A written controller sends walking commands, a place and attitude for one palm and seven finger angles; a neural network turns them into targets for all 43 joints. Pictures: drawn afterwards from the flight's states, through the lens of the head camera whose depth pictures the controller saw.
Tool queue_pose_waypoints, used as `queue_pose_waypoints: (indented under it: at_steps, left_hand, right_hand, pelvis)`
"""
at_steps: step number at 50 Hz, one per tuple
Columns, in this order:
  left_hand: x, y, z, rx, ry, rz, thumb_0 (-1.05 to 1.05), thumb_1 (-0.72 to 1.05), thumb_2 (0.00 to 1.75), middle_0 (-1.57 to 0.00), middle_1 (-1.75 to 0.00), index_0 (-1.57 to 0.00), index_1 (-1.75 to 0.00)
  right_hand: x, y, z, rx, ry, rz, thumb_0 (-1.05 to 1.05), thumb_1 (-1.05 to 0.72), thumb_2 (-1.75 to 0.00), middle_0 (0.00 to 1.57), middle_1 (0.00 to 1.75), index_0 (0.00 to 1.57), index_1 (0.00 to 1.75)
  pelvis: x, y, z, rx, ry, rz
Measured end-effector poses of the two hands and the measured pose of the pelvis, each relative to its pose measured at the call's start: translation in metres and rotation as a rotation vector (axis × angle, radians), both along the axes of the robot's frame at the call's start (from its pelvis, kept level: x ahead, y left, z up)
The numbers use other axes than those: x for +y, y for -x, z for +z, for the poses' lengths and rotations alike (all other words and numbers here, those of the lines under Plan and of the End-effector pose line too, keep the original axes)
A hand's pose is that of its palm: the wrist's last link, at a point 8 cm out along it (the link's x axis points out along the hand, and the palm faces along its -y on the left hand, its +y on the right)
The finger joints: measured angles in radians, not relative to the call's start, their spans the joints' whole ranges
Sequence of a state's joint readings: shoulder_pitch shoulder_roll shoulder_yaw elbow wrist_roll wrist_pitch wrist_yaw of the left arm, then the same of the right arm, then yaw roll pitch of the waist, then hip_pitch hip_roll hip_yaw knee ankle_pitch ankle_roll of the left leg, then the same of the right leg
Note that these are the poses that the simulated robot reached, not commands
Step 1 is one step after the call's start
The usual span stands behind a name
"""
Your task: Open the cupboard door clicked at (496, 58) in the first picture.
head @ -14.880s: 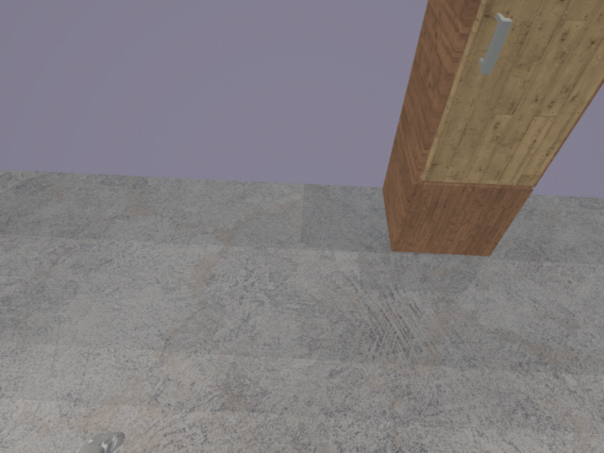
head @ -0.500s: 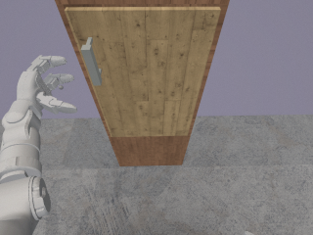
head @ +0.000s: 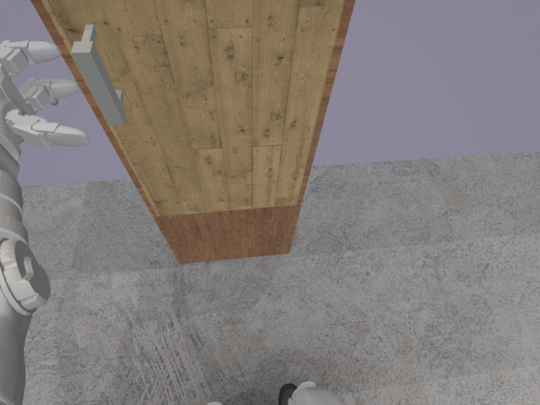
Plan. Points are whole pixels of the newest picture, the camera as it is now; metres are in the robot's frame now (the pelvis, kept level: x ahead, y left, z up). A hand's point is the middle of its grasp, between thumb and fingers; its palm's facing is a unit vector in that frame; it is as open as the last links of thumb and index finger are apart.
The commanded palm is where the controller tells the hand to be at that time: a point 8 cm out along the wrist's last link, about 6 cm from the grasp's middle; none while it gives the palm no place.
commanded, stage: move the hooked fingers beside the handle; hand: left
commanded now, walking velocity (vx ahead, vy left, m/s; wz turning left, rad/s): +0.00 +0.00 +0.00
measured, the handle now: (104, 77) +0.55 +0.20 +0.14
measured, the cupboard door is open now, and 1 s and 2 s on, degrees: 0 0 0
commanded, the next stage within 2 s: slide the fingers in behind the handle in 0.76 s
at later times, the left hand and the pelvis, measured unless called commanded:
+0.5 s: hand (47, 102) +0.50 +0.27 +0.14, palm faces +0.02 -1.00 +0.02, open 14.0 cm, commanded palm +0.48 +0.31 +0.13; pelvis +0.02 +0.01 +0.00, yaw +0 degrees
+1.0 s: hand (59, 103) +0.50 +0.25 +0.14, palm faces +0.04 -1.00 +0.02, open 14.0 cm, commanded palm +0.47 +0.29 +0.14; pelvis +0.02 +0.01 +0.00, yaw -1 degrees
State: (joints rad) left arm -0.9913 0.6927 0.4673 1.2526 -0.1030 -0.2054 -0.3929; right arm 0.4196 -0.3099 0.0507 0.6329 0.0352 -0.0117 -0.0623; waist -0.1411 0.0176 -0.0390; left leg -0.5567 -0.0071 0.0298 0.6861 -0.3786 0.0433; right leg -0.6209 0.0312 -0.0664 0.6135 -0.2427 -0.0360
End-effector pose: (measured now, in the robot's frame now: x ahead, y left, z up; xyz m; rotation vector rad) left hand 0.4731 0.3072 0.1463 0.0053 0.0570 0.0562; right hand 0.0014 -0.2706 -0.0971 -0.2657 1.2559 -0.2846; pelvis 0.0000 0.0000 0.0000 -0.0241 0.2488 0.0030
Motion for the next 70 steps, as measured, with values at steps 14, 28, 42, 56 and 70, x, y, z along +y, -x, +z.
queue_pose_waypoints:
  at_steps: [14, 28, 42, 56, 70]
  left_hand:
    - [0.008, -0.01, -0.012, 0.006, 0.007, -0.012, -0.01, -0.5, 0.3, -0.3, -1.2, -0.3, -1.2]
    - [0.012, -0.006, -0.014, -0.004, 0.04, -0.028, -0.01, -0.5, 0.3, -0.3, -1.2, -0.3, -1.2]
    - [0.002, -0.011, -0.01, -0.039, 0.023, -0.018, -0.01, -0.5, 0.3, -0.3, -1.2, -0.3, -1.2]
    - [-0.016, 0.005, -0.008, -0.046, 0.02, -0.022, -0.01, -0.5, 0.3, -0.3, -1.2, -0.3, -1.2]
    - [-0.042, 0.005, -0.003, -0.042, 0.012, -0.014, -0.01, -0.51, 0.3, -0.3, -1.2, -0.3, -1.2]
  right_hand:
    - [0.007, 0.014, 0.003, 0.069, -0.003, -0.044, 0.01, -0.9, -0.9, 0.2, 0.3, 0.21, 0.3]
    - [0.02, -0.033, 0.0, -0.007, -0.016, 0.012, 0.0, -0.9, -0.9, 0.2, 0.3, 0.21, 0.3]
    - [0.027, -0.036, -0.004, -0.015, -0.037, 0.017, 0.0, -0.9, -0.9, 0.2, 0.3, 0.21, 0.3]
    - [0.018, -0.021, -0.005, -0.009, -0.049, 0.003, 0.0, -0.9, -0.9, 0.2, 0.3, 0.21, 0.3]
    - [0.009, -0.019, -0.006, -0.062, -0.041, 0.018, 0.0, -0.9, -0.9, 0.2, 0.3, 0.21, 0.3]
  pelvis:
    - [0.006, -0.009, -0.001, 0.03, 0.009, -0.02]
    - [0.015, -0.018, -0.001, 0.021, 0.02, 0.002]
    - [0.017, -0.019, -0.002, 0.019, 0.021, 0.004]
    - [0.01, -0.013, 0.0, -0.01, 0.014, 0.001]
    - [0.001, 0.002, -0.002, -0.02, 0.002, 0.005]
